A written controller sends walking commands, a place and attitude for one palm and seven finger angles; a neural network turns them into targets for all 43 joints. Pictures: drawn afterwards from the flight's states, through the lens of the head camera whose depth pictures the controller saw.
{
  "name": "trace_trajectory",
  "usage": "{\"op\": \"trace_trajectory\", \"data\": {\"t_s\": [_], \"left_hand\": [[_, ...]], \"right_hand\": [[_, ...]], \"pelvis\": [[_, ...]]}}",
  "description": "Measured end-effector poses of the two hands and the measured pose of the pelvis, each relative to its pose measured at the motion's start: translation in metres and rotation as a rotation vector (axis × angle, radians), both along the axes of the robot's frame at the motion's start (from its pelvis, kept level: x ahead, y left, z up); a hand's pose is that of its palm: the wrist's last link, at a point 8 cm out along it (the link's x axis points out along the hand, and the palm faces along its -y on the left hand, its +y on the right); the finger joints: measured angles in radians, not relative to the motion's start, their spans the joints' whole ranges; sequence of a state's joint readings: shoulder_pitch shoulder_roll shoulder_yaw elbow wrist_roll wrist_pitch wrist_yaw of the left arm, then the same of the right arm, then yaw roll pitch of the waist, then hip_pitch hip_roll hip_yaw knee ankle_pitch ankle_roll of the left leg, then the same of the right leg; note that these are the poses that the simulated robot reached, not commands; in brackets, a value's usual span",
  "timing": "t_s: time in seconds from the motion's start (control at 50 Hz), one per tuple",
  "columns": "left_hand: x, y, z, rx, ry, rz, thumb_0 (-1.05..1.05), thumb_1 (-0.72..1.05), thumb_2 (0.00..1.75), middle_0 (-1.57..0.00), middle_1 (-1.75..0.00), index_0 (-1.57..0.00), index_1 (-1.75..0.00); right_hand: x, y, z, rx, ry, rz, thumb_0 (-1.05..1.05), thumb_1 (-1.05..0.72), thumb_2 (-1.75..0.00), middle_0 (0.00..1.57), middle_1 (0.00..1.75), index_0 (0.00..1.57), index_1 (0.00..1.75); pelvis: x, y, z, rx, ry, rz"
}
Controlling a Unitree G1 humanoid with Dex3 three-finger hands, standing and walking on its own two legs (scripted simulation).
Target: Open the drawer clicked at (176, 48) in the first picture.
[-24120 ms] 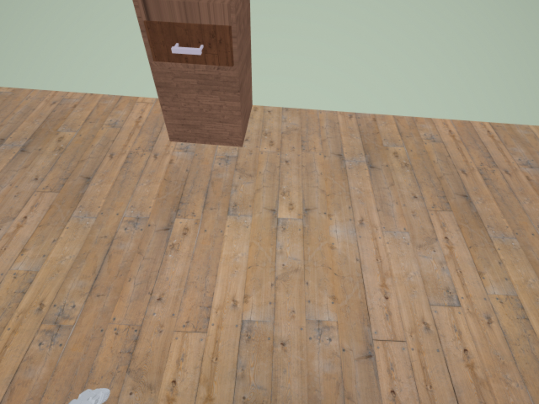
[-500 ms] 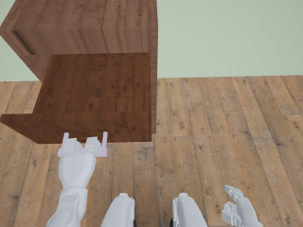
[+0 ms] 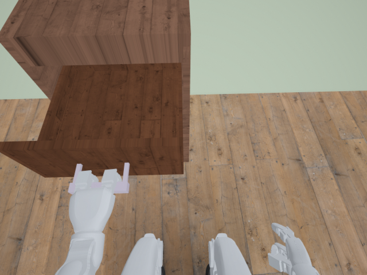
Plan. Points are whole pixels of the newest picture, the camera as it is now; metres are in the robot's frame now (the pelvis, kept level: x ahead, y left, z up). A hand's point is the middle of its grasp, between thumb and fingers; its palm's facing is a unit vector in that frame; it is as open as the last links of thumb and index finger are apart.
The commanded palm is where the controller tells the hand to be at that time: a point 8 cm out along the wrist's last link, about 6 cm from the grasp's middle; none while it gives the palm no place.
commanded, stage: pull the drawer open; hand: left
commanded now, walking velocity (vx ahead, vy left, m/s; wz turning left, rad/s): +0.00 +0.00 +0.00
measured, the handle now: (101, 178) +0.33 +0.21 -0.06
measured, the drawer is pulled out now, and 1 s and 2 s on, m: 0.24 0.25 0.25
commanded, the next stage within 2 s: open the thumb to release the handle in 1.04 s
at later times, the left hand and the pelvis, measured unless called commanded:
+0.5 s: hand (103, 210) +0.26 +0.20 -0.08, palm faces -0.04 -0.06 -1.00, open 6.0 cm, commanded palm +0.22 +0.21 -0.03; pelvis +0.00 +0.00 +0.00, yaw +0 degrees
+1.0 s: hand (102, 212) +0.26 +0.20 -0.07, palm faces -0.04 -0.06 -1.00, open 6.0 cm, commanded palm +0.21 +0.21 -0.03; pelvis +0.00 +0.00 +0.00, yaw +0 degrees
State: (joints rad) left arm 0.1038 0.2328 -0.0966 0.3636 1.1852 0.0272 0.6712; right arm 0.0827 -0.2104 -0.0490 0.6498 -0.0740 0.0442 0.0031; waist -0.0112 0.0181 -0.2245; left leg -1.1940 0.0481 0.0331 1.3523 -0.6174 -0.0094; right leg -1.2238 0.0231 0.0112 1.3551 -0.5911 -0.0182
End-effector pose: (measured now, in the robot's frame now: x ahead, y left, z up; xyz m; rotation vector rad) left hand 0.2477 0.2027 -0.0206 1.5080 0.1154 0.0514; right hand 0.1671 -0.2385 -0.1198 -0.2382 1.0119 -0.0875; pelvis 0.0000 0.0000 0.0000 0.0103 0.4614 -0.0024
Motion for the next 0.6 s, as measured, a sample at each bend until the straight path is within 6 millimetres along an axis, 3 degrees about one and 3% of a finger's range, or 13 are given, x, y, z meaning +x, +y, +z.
{"op": "trace_trajectory", "data": {"t_s": [0.6], "left_hand": [[-0.0056, -0.0003, 0.0001, -0.002, 0.000, 0.002, 0.02, 0.72, 0.80, -0.26, -1.29, -0.34, -1.27]], "right_hand": [[0.0001, -0.0006, -0.0007, -0.002, -0.006, 0.004, 0.00, -0.90, -0.90, 0.20, 0.30, 0.20, 0.30]], "pelvis": [[-0.0024, -0.0015, -0.0007, 0.003, -0.003, 0.000]]}}
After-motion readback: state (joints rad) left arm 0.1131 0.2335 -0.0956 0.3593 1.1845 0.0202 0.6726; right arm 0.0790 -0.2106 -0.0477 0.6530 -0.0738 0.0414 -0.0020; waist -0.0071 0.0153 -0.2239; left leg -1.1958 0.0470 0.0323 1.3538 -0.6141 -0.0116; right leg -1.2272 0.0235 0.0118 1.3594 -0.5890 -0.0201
